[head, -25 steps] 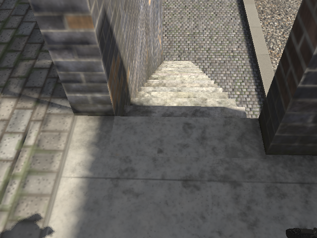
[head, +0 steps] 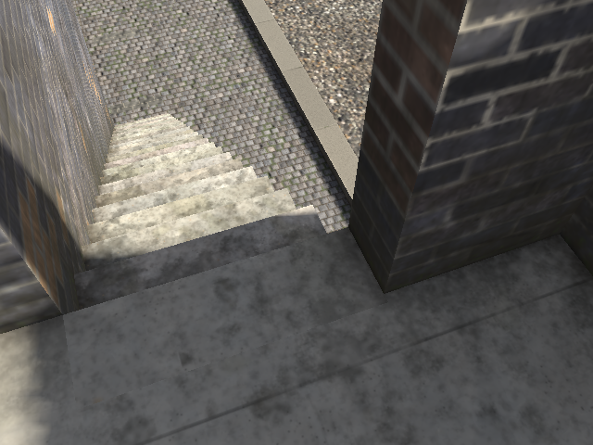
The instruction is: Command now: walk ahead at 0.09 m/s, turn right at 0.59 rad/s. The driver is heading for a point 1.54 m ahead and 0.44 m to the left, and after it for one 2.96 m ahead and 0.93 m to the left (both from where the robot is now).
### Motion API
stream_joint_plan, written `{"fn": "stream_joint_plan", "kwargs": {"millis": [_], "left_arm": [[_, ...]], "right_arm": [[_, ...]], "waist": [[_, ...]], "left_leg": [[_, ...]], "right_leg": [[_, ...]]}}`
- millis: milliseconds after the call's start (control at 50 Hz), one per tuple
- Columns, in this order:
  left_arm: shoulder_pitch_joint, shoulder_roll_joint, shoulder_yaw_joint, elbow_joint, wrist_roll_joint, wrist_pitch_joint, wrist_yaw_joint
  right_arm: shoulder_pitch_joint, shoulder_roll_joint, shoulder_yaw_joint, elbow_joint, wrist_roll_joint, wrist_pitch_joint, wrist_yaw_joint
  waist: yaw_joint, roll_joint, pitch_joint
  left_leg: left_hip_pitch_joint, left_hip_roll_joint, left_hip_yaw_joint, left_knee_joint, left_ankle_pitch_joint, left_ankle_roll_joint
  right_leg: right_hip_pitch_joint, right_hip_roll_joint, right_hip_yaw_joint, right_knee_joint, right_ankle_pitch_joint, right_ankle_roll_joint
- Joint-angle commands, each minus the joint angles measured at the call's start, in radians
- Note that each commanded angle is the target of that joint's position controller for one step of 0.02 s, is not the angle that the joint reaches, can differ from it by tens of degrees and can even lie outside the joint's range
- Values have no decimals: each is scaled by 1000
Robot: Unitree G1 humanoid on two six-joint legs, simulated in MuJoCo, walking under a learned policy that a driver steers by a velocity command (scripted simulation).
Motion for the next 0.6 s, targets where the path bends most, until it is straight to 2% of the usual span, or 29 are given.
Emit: {"fn": "stream_joint_plan", "kwargs": {"millis": [20, 60, 100, 120, 140, 160, 180, 200, 220, 260, 280, 320, 360, 400, 420, 460, 480, 520, 540, 560, 580, 600], "left_arm": [[5, 63, 21, -80, -2, 1, -13], [-29, 67, 26, -101, -1, 6, -20], [6, 50, 26, -90, 6, 0, -22], [39, 64, 31, -72, 12, -5, -15], [77, 119, 38, -72, 22, -9, 1], [27, 135, 21, -96, 47, -14, 16], [36, 56, 3, -71, 56, -28, 11], [12, 52, -1, -52, 56, -43, 5], [-17, 66, 4, -38, 52, -54, 3], [-69, 91, 11, -25, 40, -64, 9], [-79, 105, 18, -20, 38, -62, 15], [-82, 107, 25, -4, 33, -56, 23], [-86, 87, 24, 11, 30, -50, 31], [-91, 84, 28, 25, 29, -44, 35], [-99, 86, 28, 24, 34, -42, 36], [-101, 102, 35, 34, 32, -36, 37], [-106, 105, 36, 38, 32, -35, 34], [-123, 121, 41, 54, 12, -33, 41], [-129, 121, 42, 63, 1, -31, 44], [-84, 103, 40, 88, -5, -30, 42], [-48, 60, 31, 93, 20, -33, 37], [-139, 33, 15, 27, 53, -42, 40]], "right_arm": [[-71, -179, -48, -66, 17, -2, 2], [-56, -191, -51, -58, 26, 3, 11], [-66, -188, -45, -43, 45, 9, 17], [-32, -148, -30, -23, 45, 8, 23], [6, -72, 3, -18, 8, 1, 34], [53, -8, 34, -32, -30, -4, 49], [-5, -74, 16, -28, -9, 6, 43], [-25, -115, 3, -29, 16, 15, 40], [-17, -119, -2, -14, 23, 24, 32], [21, -144, -17, 12, 18, 45, 16], [38, -149, -23, 16, 22, 51, 12], [48, -145, -30, 13, 29, 63, -4], [25, -111, -25, -3, 29, 74, -11], [-3, -84, -17, -26, 25, 80, -9], [-30, -73, -11, -39, 17, 81, -7], [-22, -80, -11, -50, 17, 81, 2], [-2, -91, -17, -44, 23, 82, 6], [31, -93, -18, -43, 16, 82, 14], [63, -93, -21, -33, 15, 80, 17], [82, -117, -30, -28, 7, 78, 14], [94, -206, -54, -38, 7, 76, -1], [93, -305, -71, -67, -6, 67, -15]], "waist": [[17, 159, -167], [9, 163, -157], [42, 143, -159], [50, 103, -169], [40, -38, -237], [-8, -232, -268], [53, -164, -286], [44, -140, -239], [38, -126, -220], [18, -124, -182], [12, -122, -173], [19, -124, -160], [31, -110, -151], [42, -108, -149], [48, -102, -152], [47, -116, -171], [40, -130, -179], [14, -126, -168], [-7, -117, -169], [-7, -67, -159], [20, 149, -150], [1, 348, -114]], "left_leg": [[81, 264, -106, -94, 316, 190], [102, 285, -129, -65, 283, 181], [97, 261, -126, 12, 255, 148], [48, 216, -99, 77, 215, 100], [-59, 139, -32, 207, 30, 11], [-224, 53, -35, 345, -404, -76], [-209, 67, -130, 430, -481, -104], [-219, 67, -155, 477, -472, -105], [-233, 65, -172, 494, -447, -104], [-192, 47, -185, 554, -366, -119], [-187, 31, -171, 595, -346, -123], [-212, 19, -156, 644, -334, -123], [-236, 27, -150, 622, -317, -118], [-230, 38, -137, 560, -304, -109], [-211, 35, -125, 516, -305, -104], [-172, 27, -104, 454, -283, -92], [-145, 20, -93, 422, -266, -84], [-83, 6, -64, 290, -199, -55], [-21, -15, -41, 184, -114, -29], [47, -29, -72, 79, -7, 8], [163, 116, -302, -7, 282, 80], [202, 355, -651, -39, 540, 285]], "right_leg": [[138, -7, -21, -99, 48, -24], [169, 0, -24, -179, -3, -48], [283, 39, -44, -378, 69, -85], [411, 52, -32, -502, 188, -110], [602, -101, 137, -532, 509, -144], [685, -309, 336, -491, 725, -292], [584, -316, 328, -512, 643, -367], [554, -273, 268, -520, 603, -344], [541, -244, 221, -524, 573, -311], [459, -232, 148, -532, 620, -294], [438, -229, 120, -533, 638, -298], [431, -234, 85, -540, 599, -306], [445, -244, 70, -548, 528, -307], [457, -254, 56, -551, 480, -308], [456, -265, 55, -548, 478, -312], [472, -277, 48, -539, 482, -311], [468, -278, 39, -527, 468, -310], [446, -282, 23, -489, 417, -271], [420, -267, -4, -448, 364, -235], [370, -225, -49, -373, 231, -170], [202, -129, -156, -152, 13, -70], [-73, 45, -151, 80, -400, 23]]}}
